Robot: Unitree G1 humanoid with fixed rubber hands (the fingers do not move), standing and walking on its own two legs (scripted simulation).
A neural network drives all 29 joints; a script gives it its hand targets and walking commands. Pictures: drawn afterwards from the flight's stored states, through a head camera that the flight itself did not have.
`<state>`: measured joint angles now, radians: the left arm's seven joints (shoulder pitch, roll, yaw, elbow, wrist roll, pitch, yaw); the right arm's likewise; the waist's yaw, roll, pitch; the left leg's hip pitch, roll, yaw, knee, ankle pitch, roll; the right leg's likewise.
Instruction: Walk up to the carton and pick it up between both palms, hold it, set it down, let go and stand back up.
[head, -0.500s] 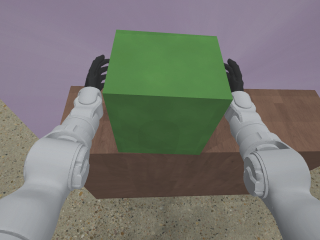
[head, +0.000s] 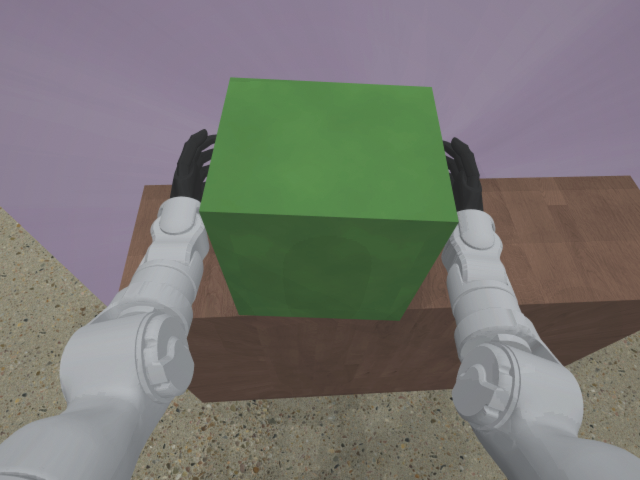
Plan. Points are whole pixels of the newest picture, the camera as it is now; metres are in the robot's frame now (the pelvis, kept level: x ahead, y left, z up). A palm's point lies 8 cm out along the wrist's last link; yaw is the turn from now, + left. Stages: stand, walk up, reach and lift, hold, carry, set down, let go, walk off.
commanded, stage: reach and lift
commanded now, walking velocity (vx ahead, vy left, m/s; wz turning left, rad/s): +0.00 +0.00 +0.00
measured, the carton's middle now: (324, 213) +0.47 -0.01 +0.02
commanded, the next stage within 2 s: none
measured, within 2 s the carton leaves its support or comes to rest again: leaves its support in 1.30 s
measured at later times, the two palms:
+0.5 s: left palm (189, 197) +0.45 +0.16 +0.07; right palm (463, 206) +0.43 -0.18 +0.08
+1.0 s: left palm (189, 203) +0.44 +0.16 +0.07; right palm (466, 214) +0.42 -0.19 +0.08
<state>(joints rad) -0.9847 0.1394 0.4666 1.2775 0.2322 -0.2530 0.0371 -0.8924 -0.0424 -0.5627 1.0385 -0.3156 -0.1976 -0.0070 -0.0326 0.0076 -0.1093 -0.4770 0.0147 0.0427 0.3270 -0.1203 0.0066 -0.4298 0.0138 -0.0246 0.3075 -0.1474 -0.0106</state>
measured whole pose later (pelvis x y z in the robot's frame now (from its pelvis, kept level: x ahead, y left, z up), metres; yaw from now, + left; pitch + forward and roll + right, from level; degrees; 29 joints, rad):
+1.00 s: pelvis +0.01 +0.00 +0.00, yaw -1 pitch +11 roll +0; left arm -0.81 0.04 0.48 0.99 0.29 -0.10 0.00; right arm -0.77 0.02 -0.62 0.92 -0.41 -0.19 0.03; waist -0.01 -0.01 -0.07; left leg -0.35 0.02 0.08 0.32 -0.16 0.01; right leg -0.31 0.00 -0.06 0.30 -0.17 -0.01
